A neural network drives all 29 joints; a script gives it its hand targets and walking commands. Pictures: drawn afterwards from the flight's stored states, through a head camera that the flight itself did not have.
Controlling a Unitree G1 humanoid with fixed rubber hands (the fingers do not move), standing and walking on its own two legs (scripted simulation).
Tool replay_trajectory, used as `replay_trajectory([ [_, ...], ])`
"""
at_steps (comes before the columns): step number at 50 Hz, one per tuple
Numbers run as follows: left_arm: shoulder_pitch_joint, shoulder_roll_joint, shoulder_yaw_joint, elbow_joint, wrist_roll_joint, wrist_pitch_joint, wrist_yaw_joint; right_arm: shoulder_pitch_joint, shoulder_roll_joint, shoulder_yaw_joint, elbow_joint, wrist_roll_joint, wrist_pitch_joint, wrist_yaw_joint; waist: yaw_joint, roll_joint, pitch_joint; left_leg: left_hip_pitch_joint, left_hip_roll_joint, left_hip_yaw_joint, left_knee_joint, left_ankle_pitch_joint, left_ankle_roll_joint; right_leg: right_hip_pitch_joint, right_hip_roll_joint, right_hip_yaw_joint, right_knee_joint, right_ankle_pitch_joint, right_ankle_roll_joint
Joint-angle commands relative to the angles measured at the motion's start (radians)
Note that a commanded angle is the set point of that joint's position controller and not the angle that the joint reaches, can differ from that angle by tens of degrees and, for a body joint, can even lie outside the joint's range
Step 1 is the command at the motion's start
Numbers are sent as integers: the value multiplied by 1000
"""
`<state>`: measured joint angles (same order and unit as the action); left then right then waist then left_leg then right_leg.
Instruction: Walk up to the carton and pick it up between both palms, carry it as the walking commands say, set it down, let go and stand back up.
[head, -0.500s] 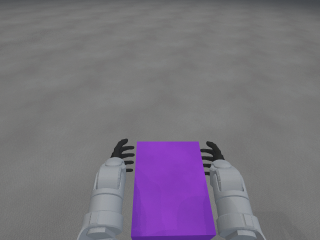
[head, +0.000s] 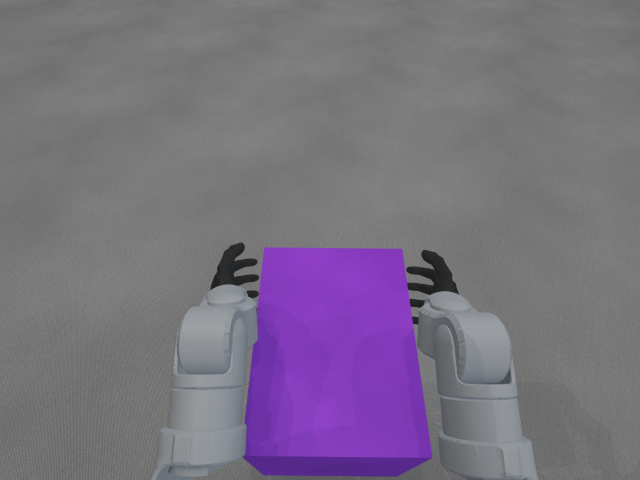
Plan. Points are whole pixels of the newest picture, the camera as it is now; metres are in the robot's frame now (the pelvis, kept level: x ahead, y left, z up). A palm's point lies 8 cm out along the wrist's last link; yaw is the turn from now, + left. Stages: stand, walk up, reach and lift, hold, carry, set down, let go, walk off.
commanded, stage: carry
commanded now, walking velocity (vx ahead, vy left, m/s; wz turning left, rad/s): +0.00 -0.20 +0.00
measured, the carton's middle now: (331, 364) +0.27 +0.00 -0.01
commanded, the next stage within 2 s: none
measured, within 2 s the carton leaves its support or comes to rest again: neither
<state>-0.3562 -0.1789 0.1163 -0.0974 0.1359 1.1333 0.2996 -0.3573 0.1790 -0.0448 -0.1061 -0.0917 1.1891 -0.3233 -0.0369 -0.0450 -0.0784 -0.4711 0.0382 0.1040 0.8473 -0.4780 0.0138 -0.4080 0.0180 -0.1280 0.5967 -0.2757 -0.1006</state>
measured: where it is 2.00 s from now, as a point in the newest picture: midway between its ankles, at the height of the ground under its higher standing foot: outside the picture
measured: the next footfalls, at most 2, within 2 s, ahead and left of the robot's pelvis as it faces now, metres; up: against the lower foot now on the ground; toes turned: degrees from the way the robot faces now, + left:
left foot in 0.06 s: +0.03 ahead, +0.10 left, +0.00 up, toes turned +8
right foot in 0.40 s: +0.07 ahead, -0.21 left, +0.00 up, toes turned -7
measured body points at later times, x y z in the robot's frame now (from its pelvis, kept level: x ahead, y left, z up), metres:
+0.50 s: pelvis +0.00 -0.12 +0.00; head +0.03 -0.13 +0.45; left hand +0.32 +0.00 +0.06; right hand +0.31 -0.26 +0.07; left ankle -0.03 +0.04 -0.67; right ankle +0.03 -0.21 -0.73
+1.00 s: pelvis -0.01 -0.22 +0.01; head +0.00 -0.20 +0.46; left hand +0.30 -0.07 +0.09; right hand +0.31 -0.33 +0.11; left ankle -0.04 -0.09 -0.73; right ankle +0.01 -0.38 -0.67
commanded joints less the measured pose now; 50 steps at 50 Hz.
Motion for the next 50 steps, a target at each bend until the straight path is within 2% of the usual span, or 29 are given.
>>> replay_trajectory([
  [1,-457,-1009,-607,-29,-422,81,-399,-470,1044,545,-10,436,27,443,33,-51,-370,140,-8,28,-268,170,26,226,-216,189,-90,505,-75],
  [2,-452,-1023,-604,-8,-428,95,-399,-460,1035,519,6,417,38,440,30,-19,-392,288,59,-35,-381,268,29,131,-191,162,-38,430,-40],
  [3,-462,-1038,-602,12,-434,106,-401,-452,1033,492,18,400,46,440,17,67,-389,467,226,-220,-457,375,57,-58,-151,128,58,219,20],
  [4,-485,-1044,-597,-2,-447,115,-405,-450,1031,477,26,401,55,441,26,263,-354,617,467,-422,-436,837,120,-281,-69,36,221,-173,86],
  [5,-565,-1061,-601,-13,-460,123,-411,-478,1033,461,34,382,44,439,10,369,-364,591,515,-456,-423,971,237,-334,-86,115,351,-268,90],
  [7,-647,-1089,-628,-50,-497,120,-423,-502,1063,445,26,369,38,440,14,214,-312,498,419,-336,-445,875,208,-308,-97,142,441,-186,121],
  [9,-684,-1089,-619,-78,-526,117,-433,-558,1093,445,-29,370,34,432,20,155,-299,437,351,-204,-426,821,157,-260,-92,117,399,-107,144],
  [11,-660,-1090,-607,-57,-522,125,-431,-566,1088,444,-55,363,36,421,17,166,-307,414,303,-134,-400,805,129,-207,-65,76,321,-82,155],
  [16,-513,-1060,-556,52,-462,154,-420,-462,1031,430,-10,324,60,416,12,295,-318,364,275,-81,-316,814,90,-56,-14,-5,78,-26,144],
  [18,-510,-1070,-550,55,-454,154,-422,-474,1043,445,-12,333,66,422,21,262,-309,293,245,-59,-261,675,50,73,6,-39,-117,82,125],
  [19,-527,-1073,-549,47,-458,154,-427,-473,1051,453,-8,343,68,426,24,181,-313,231,223,-43,-190,561,19,180,-31,-11,-232,134,112],
  [20,-538,-1068,-538,48,-452,152,-434,-471,1064,462,10,350,67,428,28,71,-347,92,192,-32,-101,303,-19,337,-151,95,-241,259,83],
  [21,-536,-1081,-545,61,-435,136,-434,-527,1091,485,-36,366,75,434,48,-292,-362,-180,29,77,88,-123,-84,469,-373,379,-197,674,-64],
  [22,-553,-1111,-540,18,-445,121,-434,-607,1112,515,-66,398,73,444,41,-340,-370,-164,49,-4,224,-260,-65,422,-366,404,-177,723,-132],
  [24,-575,-1091,-522,-41,-437,115,-428,-626,1155,553,-55,450,54,447,37,-124,-368,-177,50,-28,324,-186,-53,402,-309,281,-145,738,-107],
  [26,-581,-1066,-516,-111,-414,107,-411,-557,1145,551,-58,464,52,446,36,-60,-399,-150,55,-9,306,-76,-53,389,-267,182,-121,676,-94],
  [29,-532,-1018,-507,-132,-388,108,-389,-481,1109,521,-56,437,68,428,41,-86,-416,-104,35,23,193,-21,-51,385,-255,174,-145,578,-113],
  [33,-493,-1016,-552,-118,-398,118,-390,-444,1080,490,-59,388,83,417,51,-92,-422,9,2,31,-16,-5,-6,361,-262,213,-154,617,-141],
  [35,-502,-1040,-594,-116,-422,123,-400,-435,1098,490,-48,375,85,423,50,-80,-421,85,-12,41,-149,40,14,336,-256,219,-156,598,-129],
  [36,-495,-1047,-609,-124,-429,123,-403,-414,1092,486,-43,367,83,427,43,-59,-427,169,1,46,-261,139,21,295,-242,193,-142,569,-108],
  [37,-505,-1052,-625,-124,-432,124,-404,-416,1117,488,-36,367,81,432,31,-25,-440,316,66,2,-400,275,29,194,-222,159,-106,494,-66],
  [38,-504,-1063,-639,-123,-440,125,-404,-382,1103,471,-18,360,80,437,19,67,-448,513,208,-163,-471,316,55,10,-184,135,-14,292,-3],
  [39,-503,-1076,-644,-128,-450,129,-406,-363,1097,468,3,366,80,442,21,286,-385,685,461,-362,-460,753,106,-256,-94,39,146,-88,68],
  [40,-589,-1065,-665,-185,-464,131,-412,-361,1108,471,16,359,61,447,4,423,-375,628,568,-435,-462,938,248,-360,-63,94,348,-262,79],
  [41,-642,-1064,-673,-187,-476,130,-413,-379,1119,471,23,358,53,451,4,323,-346,560,526,-389,-459,932,260,-333,-72,176,480,-225,89],
  [42,-661,-1088,-677,-182,-494,125,-417,-399,1120,466,6,366,49,454,3,196,-310,509,446,-280,-462,893,211,-306,-62,207,519,-153,105],
  [43,-649,-1083,-670,-174,-503,118,-421,-429,1120,470,-29,371,43,453,5,143,-290,475,395,-205,-455,890,168,-294,-46,202,532,-105,123],
  [45,-629,-1085,-665,-147,-514,115,-424,-459,1125,484,-53,384,41,449,16,148,-287,468,324,-90,-418,936,116,-269,-36,154,491,-46,147],
  [50,-517,-1054,-624,-52,-463,136,-415,-388,1062,460,-14,352,57,446,10,276,-287,410,279,-23,-357,946,73,-132,-39,39,222,-45,162],
])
